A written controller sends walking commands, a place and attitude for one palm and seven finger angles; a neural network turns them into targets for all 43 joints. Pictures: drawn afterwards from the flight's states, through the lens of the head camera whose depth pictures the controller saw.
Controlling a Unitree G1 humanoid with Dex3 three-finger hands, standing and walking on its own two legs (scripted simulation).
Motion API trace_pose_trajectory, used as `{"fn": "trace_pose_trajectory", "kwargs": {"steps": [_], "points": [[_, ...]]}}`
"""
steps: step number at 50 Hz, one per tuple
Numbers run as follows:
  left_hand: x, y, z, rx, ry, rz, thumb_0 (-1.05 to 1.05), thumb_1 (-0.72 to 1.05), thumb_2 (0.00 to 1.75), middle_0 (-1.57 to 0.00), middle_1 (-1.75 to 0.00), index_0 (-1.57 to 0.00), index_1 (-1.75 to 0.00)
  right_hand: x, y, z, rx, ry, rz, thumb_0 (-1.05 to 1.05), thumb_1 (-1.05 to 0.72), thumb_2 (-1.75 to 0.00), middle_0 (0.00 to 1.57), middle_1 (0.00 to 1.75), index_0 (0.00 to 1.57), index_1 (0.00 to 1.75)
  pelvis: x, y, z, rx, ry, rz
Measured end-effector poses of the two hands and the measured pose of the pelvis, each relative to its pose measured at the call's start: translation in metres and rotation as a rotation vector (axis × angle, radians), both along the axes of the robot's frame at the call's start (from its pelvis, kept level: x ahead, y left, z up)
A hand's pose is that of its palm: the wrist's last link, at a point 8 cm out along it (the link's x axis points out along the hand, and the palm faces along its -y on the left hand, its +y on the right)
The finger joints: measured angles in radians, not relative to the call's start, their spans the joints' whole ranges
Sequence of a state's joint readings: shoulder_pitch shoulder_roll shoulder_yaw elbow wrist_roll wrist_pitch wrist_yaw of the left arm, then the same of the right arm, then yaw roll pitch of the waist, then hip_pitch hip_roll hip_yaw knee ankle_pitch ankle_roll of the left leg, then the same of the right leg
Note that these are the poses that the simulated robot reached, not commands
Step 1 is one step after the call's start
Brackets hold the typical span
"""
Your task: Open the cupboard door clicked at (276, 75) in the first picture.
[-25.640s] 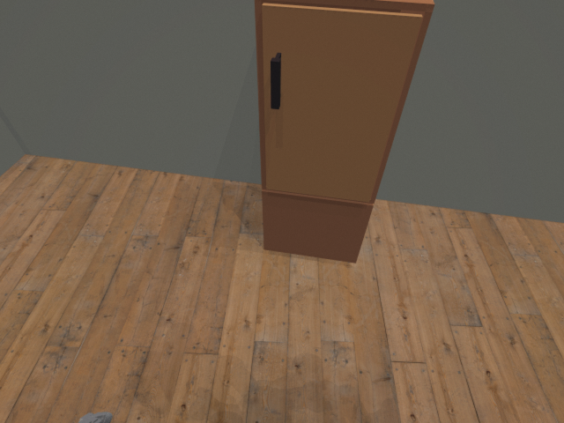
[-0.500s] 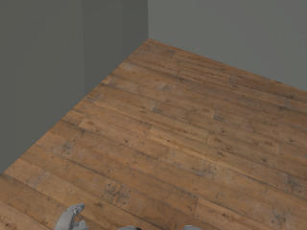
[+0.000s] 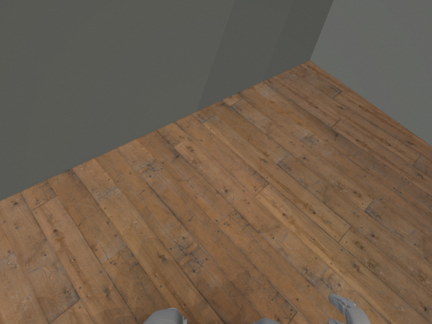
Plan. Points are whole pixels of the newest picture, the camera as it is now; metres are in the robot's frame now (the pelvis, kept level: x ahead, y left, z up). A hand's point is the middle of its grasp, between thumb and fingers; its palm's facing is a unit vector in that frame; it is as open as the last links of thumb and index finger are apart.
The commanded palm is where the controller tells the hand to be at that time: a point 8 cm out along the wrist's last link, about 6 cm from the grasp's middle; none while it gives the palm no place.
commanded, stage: turn to face it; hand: left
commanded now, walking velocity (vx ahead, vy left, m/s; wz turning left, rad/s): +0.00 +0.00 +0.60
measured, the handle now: out of the picture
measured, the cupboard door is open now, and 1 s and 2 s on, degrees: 52 52 52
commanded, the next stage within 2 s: none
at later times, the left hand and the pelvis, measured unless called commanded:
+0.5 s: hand out of the picture +0.06 +0.15 -0.13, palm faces +0.26 -0.93 -0.26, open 7.4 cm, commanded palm none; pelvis +0.01 -0.05 +0.02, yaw +17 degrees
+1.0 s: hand out of the picture -0.04 +0.21 -0.15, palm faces +0.57 -0.78 -0.25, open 7.4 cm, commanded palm none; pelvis +0.01 -0.02 +0.02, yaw +34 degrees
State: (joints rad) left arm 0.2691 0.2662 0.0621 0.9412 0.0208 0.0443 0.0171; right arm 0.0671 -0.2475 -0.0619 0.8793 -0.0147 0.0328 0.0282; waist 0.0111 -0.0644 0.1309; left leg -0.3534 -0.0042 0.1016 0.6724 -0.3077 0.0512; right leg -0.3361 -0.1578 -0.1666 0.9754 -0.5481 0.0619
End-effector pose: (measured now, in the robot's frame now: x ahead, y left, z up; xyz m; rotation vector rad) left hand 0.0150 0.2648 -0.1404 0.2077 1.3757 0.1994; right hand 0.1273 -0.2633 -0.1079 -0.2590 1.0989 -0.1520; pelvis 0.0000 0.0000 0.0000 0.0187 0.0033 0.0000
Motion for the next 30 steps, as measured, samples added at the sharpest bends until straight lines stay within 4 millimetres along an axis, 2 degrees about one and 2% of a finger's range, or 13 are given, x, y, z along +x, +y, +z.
{"fn": "trace_pose_trajectory", "kwargs": {"steps": [4, 8, 12, 17, 20, 24, 27, 30], "points": [[0.009, 0.008, 0.008, 0.012, -0.035, 0.043, 0.01, 0.91, 0.9, -0.2, -0.3, -0.2, -0.3, 0.007, 0.011, 0.007, -0.007, 0.0, 0.043, 0.0, -0.9, -0.9, 0.2, 0.3, 0.2, 0.3, 0.0, 0.001, 0.008, -0.013, 0.004, 0.037], [0.027, 0.005, 0.022, 0.013, -0.115, 0.058, 0.01, 0.91, 0.9, -0.2, -0.3, -0.2, -0.3, 0.005, 0.016, 0.008, 0.012, 0.031, 0.068, 0.0, -0.9, -0.9, 0.2, 0.3, 0.2, 0.3, 0.002, -0.002, 0.015, -0.022, 0.011, 0.072], [0.046, -0.008, 0.031, 0.019, -0.18, 0.065, 0.01, 0.91, 0.9, -0.2, -0.3, -0.2, -0.3, 0.0, 0.012, 0.002, 0.039, 0.068, 0.081, 0.01, -0.9, -0.9, 0.21, 0.3, 0.21, 0.3, 0.004, -0.013, 0.018, -0.028, 0.017, 0.114], [0.06, -0.032, 0.036, 0.042, -0.256, 0.082, 0.01, 0.91, 0.9, -0.2, -0.3, -0.2, -0.3, -0.004, -0.007, -0.018, 0.071, 0.12, 0.09, 0.01, -0.9, -0.9, 0.21, 0.3, 0.21, 0.3, 0.009, -0.038, 0.01, -0.013, 0.025, 0.178], [0.054, -0.048, 0.04, 0.055, -0.268, 0.107, 0.01, 0.91, 0.9, -0.2, -0.3, -0.2, -0.3, 0.0, -0.018, -0.025, 0.075, 0.153, 0.106, 0.01, -0.9, -0.9, 0.21, 0.3, 0.21, 0.3, 0.01, -0.047, 0.01, -0.006, 0.013, 0.224], [0.033, -0.065, 0.043, 0.039, -0.235, 0.168, 0.01, 0.91, 0.9, -0.2, -0.3, -0.2, -0.3, 0.01, -0.025, -0.019, 0.069, 0.186, 0.145, 0.01, -0.9, -0.9, 0.2, 0.3, 0.2, 0.3, 0.013, -0.054, 0.017, 0.008, 0.001, 0.283], [0.015, -0.075, 0.04, 0.019, -0.208, 0.223, 0.01, 0.91, 0.9, -0.2, -0.3, -0.2, -0.3, 0.022, -0.022, -0.013, 0.059, 0.197, 0.188, 0.01, -0.9, -0.9, 0.2, 0.3, 0.2, 0.3, 0.016, -0.056, 0.021, 0.014, 0.0, 0.333], [-0.007, -0.074, 0.035, 0.015, -0.194, 0.295, 0.01, 0.92, 0.9, -0.2, -0.3, -0.2, -0.3, 0.037, -0.013, -0.009, 0.041, 0.201, 0.251, 0.01, -0.9, -0.9, 0.2, 0.3, 0.2, 0.3, 0.017, -0.054, 0.021, 0.013, 0.0, 0.383]]}}
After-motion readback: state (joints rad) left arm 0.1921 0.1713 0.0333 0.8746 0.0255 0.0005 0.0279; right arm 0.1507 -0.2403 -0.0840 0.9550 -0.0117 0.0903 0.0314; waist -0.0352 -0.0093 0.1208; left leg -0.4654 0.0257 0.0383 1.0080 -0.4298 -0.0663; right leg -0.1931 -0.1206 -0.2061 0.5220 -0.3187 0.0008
